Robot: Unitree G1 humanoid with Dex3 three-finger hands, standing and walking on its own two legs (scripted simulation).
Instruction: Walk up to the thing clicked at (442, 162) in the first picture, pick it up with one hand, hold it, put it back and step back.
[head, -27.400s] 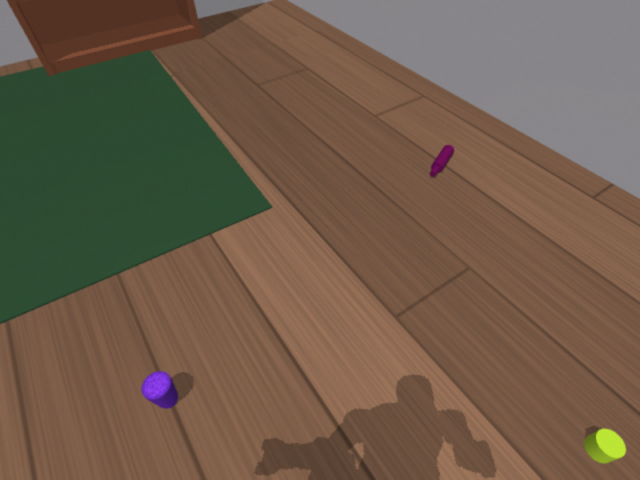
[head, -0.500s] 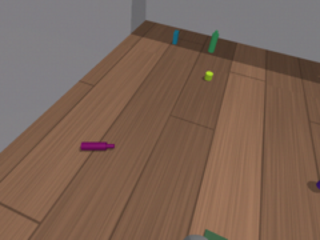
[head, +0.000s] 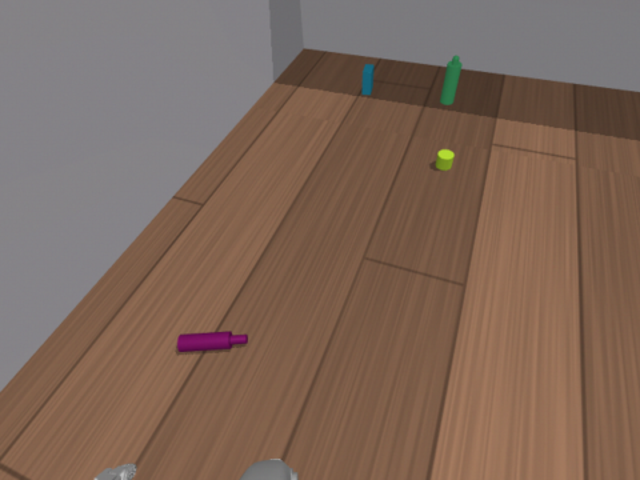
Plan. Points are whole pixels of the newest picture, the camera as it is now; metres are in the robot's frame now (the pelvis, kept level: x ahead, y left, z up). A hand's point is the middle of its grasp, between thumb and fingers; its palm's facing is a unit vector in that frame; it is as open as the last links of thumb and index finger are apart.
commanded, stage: walk up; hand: left
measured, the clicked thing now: (213, 341) +0.64 +0.43 -0.74
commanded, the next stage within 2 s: none
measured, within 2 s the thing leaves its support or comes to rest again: neither
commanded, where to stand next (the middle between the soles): +0.26 +0.02 m, yaw +1 degrees
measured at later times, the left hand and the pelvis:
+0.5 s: hand (143, 435) +0.21 +0.30 -0.15, palm faces -0.08 -0.93 -0.35, open 7.4 cm; pelvis +0.14 +0.03 +0.00, yaw -1 degrees
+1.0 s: hand (158, 401) +0.26 +0.29 -0.16, palm faces -0.01 -0.94 -0.34, open 7.4 cm; pelvis +0.20 +0.02 +0.00, yaw +1 degrees
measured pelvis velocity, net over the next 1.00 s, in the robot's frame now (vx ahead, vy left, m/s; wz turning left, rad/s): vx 0.20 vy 0.02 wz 0.01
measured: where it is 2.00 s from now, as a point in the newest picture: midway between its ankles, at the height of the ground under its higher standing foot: outside the picture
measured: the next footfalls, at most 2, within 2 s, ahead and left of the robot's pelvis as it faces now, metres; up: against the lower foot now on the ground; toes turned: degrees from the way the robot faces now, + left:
left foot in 0.16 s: +0.24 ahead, +0.14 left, +0.00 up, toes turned +3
right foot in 0.54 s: +0.28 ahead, -0.12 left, +0.00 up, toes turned -1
